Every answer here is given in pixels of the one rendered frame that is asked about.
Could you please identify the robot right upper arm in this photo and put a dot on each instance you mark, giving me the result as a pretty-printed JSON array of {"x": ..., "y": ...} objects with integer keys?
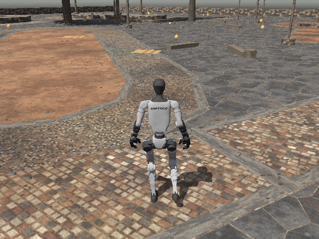
[{"x": 177, "y": 113}]

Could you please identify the right robot forearm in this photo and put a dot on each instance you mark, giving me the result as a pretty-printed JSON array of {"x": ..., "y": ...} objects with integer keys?
[{"x": 184, "y": 131}]

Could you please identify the left robot forearm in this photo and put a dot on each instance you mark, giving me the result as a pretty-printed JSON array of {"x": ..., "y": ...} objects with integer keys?
[{"x": 135, "y": 131}]

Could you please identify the right robot thigh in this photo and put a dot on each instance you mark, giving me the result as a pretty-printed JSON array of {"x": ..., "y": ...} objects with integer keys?
[{"x": 171, "y": 148}]

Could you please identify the robot right hand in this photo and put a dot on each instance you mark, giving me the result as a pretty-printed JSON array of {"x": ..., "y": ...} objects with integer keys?
[{"x": 187, "y": 142}]

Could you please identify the robot left hand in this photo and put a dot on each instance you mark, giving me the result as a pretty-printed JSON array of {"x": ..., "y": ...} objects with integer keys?
[{"x": 134, "y": 141}]

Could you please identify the robot left upper arm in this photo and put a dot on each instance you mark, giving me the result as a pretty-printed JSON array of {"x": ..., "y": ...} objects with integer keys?
[{"x": 141, "y": 113}]

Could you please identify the humanoid robot head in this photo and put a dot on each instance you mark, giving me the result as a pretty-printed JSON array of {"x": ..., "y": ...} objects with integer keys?
[{"x": 159, "y": 86}]

